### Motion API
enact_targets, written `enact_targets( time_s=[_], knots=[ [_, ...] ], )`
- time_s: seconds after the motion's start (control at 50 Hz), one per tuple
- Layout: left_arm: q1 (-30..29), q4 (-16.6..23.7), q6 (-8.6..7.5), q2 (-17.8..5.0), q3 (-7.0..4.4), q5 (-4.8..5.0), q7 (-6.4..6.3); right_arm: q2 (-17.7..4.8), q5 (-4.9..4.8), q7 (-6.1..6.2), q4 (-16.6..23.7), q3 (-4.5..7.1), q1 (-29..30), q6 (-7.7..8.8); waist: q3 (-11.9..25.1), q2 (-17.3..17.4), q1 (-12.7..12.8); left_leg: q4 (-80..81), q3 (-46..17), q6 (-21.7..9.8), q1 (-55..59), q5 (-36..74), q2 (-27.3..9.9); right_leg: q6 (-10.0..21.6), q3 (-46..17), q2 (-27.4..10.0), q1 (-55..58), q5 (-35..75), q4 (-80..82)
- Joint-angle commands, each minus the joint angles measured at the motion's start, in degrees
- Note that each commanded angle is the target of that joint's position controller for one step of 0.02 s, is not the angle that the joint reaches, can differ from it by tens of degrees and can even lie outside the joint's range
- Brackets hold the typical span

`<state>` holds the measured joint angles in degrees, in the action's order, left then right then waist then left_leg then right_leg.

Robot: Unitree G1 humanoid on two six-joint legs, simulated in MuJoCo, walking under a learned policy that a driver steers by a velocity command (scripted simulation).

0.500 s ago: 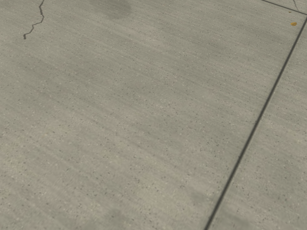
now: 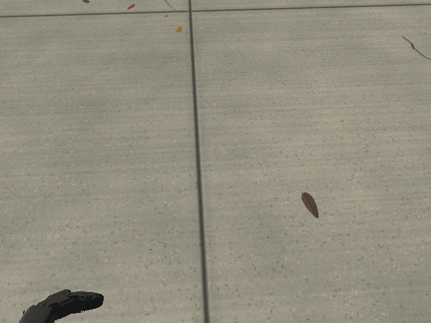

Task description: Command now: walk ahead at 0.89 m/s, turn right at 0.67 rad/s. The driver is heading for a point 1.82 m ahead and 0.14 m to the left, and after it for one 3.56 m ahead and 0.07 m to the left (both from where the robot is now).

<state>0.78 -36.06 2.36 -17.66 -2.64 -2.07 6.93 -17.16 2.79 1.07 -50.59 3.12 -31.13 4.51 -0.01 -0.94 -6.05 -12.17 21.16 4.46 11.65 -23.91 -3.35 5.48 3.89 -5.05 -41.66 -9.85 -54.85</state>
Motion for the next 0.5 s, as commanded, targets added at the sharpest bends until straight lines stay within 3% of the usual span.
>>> enact_targets(
  time_s=[0.02, 0.04, 0.06, 0.08, 0.1, 0.12, 0.14, 0.16, 0.18, 0.2, 0.22, 0.24, 0.28, 0.32, 0.38, 0.4, 0.46, 0.5],
  knots=[
    [-8.3, 5.4, -1.81, -0.9, 1.02, -0.30, -0.67, -7.6, -0.07, 0.30, 0.8, 0.92, 1.7, 0.61, -10.9, 4.5, 3.7, 4.3, -3.1, -9.6, -6.0, 42.6, -14.5, 4.8, 5.1, 3.9, 2.0, -5.3, 10.1],
    [-4.1, 3.9, -1.89, -1.4, 0.69, -0.39, -1.58, -9.4, -0.56, 0.31, 0.1, 1.07, 1.4, 0.45, -7.3, 5.8, 6.1, -1.3, -2.6, -10.2, -6.1, 63.5, -15.2, 6.2, 7.3, 7.8, 10.6, -7.2, 10.2],
    [4.3, 1.4, -2.24, -3.2, -0.28, -0.24, -2.50, -11.6, -0.72, 0.14, -0.3, 1.39, 2.1, -0.07, -2.3, 7.0, 10.8, -12.4, -2.5, -10.8, -7.2, 78.7, -16.2, 7.3, 7.8, 11.3, 20.9, -10.1, 10.1],
    [16.7, -2.5, -2.78, -5.4, -1.69, -0.26, -3.34, -13.1, -1.54, -0.14, 0.3, 1.55, 4.0, -0.42, 4.1, 7.0, 16.9, -27.3, -2.3, -10.9, -13.6, 79.4, -15.7, 8.5, 5.6, 13.0, 37.4, -7.7, 15.4],
    [25.3, -6.2, -2.91, -9.4, -3.66, -0.65, -4.33, -11.9, -1.30, -0.43, 1.3, 1.24, 4.8, -0.37, 9.8, 3.9, 20.4, -45.6, -3.1, -9.7, -27.5, 58.0, -12.9, 8.0, -3.7, 8.9, 55.2, -11.7, 19.2],
    [22.0, -5.6, -2.38, -16.7, -5.42, 0.31, -5.50, -4.5, -2.56, -2.07, 5.7, 0.10, 3.6, 0.26, 15.8, -14.0, 12.7, -69.8, -7.4, -5.8, -50.9, -0.7, -1.5, 11.3, -37.5, -9.1, 69.4, -30.9, 29.7],
    [23.1, -3.9, -2.50, -16.9, -5.34, 0.07, -5.69, -7.6, -2.51, -2.18, 8.7, 0.38, 8.9, 1.26, 20.8, -4.1, 14.2, -75.6, -21.4, -6.7, -54.4, 0.6, -0.6, 11.4, -50.3, -12.6, 67.5, -31.2, 37.8],
    [21.9, -6.2, -2.95, -14.6, -4.93, -0.29, -6.22, -7.3, -3.33, -1.98, 9.7, 0.63, 15.2, 1.48, 9.9, -0.1, 14.0, -75.6, -22.0, -7.1, -59.1, 6.3, -1.9, 10.7, -41.6, -11.3, 60.6, -19.5, 39.1],
    [20.9, -7.8, -3.81, -12.1, -4.28, -0.18, -6.75, -5.2, -3.17, -1.83, 9.1, -0.09, 13.4, 1.63, 1.9, 1.7, 10.3, -70.6, -21.8, -7.3, -57.2, 8.7, -4.2, 9.8, -34.0, -9.9, 50.2, -9.7, 39.2],
    [17.9, -8.1, -4.72, -9.3, -3.44, -0.03, -6.99, -4.3, -2.02, -2.06, 8.4, -0.29, 12.5, 1.16, 0.3, 2.8, 7.5, -65.7, -23.0, -7.5, -53.4, 9.4, -6.1, 8.7, -28.3, -6.9, 43.3, -8.0, 39.6],
    [15.4, -7.8, -5.32, -6.9, -2.53, 0.15, -7.11, -3.2, -1.03, -2.38, 6.8, -0.60, 8.7, 0.19, -0.9, 1.8, 4.6, -63.5, -23.3, -7.3, -49.1, 10.2, -6.8, 8.1, -24.1, -4.7, 37.4, -6.8, 41.1],
    [15.1, -8.2, -6.07, -4.7, -1.75, 0.67, -7.00, -2.7, -0.46, -2.78, 6.0, -0.66, 7.7, -0.88, -1.8, 0.4, 3.4, -61.4, -23.5, -6.8, -46.9, 9.8, -7.5, 8.2, -22.2, -3.3, 33.5, -5.2, 42.6],
    [17.3, -9.8, -7.45, -3.5, -1.21, 1.69, -6.73, -1.7, -0.07, -3.49, 6.8, -0.73, 11.3, -2.08, -4.9, -0.4, 3.3, -57.4, -22.0, -6.0, -49.8, 9.9, -7.9, 8.1, -18.8, -1.5, 31.3, -1.2, 45.9],
    [20.9, -11.2, -8.23, -3.8, -1.14, 1.85, -6.17, -1.5, -0.49, -3.71, 9.9, -1.09, 20.2, -2.20, -8.6, -0.7, 5.5, -50.7, -19.2, -5.6, -54.4, 15.2, -7.2, 7.1, -14.9, 0.3, 30.8, 7.6, 49.4],
    [23.7, -12.6, -9.13, -2.8, -0.46, 2.20, -5.84, -0.4, -0.88, -4.38, 12.8, -2.00, 28.9, -1.45, -9.7, 0.0, 7.2, -35.4, -15.7, -6.2, -50.8, 26.3, -4.1, 5.1, -9.6, 2.7, 30.8, 23.3, 51.1],
    [24.9, -13.3, -9.47, -3.3, -0.38, 2.54, -6.13, 0.1, -1.05, -4.70, 13.5, -2.39, 30.7, -1.25, -9.4, -0.1, 7.5, -30.4, -14.6, -7.1, -47.1, 30.2, -2.8, 4.5, -8.9, 2.0, 31.2, 28.3, 53.0],
    [26.8, -15.4, -9.91, -6.6, -0.52, 2.59, -7.14, -1.1, -1.69, -4.49, 13.5, -2.46, 32.2, -0.96, -6.7, -1.0, 6.7, -21.8, -13.2, -10.0, -39.6, 34.7, 2.0, 2.5, -7.0, -0.7, 40.8, 48.5, 53.1],
    [26.5, -15.8, -9.12, -10.2, -1.35, 1.19, -8.08, -4.1, -1.72, -3.46, 12.0, -1.57, 27.4, -1.16, -0.8, -4.0, 3.3, -21.7, -13.0, -10.9, -33.2, 26.9, 6.6, 1.2, -6.6, -3.1, 48.7, 69.3, 43.5]
  ],
)
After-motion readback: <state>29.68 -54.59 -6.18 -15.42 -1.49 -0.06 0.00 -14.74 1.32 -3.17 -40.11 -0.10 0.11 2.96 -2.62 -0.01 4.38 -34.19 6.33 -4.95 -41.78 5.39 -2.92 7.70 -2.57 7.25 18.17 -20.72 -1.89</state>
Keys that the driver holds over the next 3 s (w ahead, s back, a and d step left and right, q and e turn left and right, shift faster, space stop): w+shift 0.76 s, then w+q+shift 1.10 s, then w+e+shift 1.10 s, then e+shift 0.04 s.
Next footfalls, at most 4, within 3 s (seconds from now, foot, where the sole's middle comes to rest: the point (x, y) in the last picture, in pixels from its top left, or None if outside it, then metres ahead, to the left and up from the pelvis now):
0.08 right None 0.24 -0.12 -0.76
0.56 left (221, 250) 0.73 -0.07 -0.76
0.98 right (282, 155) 1.13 -0.36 -0.76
1.44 left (217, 95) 1.52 -0.14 -0.76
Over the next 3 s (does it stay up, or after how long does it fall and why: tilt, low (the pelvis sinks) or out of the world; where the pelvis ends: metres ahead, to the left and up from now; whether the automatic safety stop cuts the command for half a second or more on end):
stays up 2.57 0.44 0.01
